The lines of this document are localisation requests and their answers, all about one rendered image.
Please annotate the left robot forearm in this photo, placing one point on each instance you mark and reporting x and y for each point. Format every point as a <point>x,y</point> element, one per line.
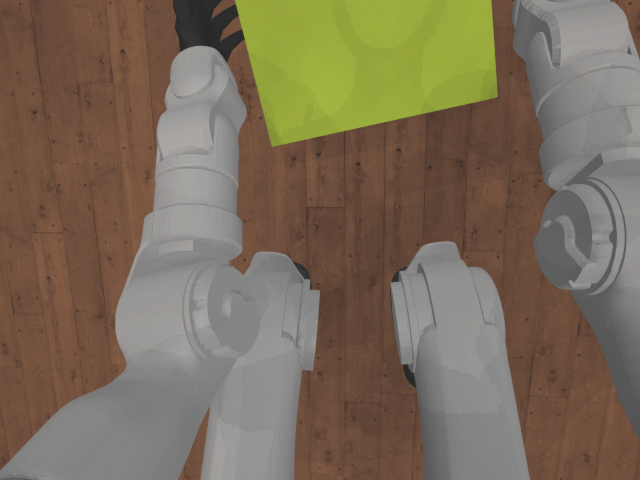
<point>194,216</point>

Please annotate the right robot upper arm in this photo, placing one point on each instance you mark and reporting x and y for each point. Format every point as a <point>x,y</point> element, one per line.
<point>589,244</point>

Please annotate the right robot forearm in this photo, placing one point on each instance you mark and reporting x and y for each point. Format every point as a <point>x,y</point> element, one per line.
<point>584,76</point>

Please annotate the robot right thigh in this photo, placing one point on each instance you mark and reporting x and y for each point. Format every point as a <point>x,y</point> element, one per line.
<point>469,416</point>

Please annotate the left robot upper arm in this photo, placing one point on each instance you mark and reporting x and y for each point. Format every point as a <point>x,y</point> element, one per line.
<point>180,330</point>

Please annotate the robot left thigh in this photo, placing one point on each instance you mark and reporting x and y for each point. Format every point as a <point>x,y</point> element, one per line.
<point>252,419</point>

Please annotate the left robot hand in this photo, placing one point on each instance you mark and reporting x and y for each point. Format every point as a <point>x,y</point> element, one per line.
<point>194,26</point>

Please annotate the carton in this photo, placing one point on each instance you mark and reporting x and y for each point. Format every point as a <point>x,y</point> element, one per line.
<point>327,66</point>

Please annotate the robot thigh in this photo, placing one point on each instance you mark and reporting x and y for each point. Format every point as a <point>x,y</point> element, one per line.
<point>252,419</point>
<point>469,416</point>

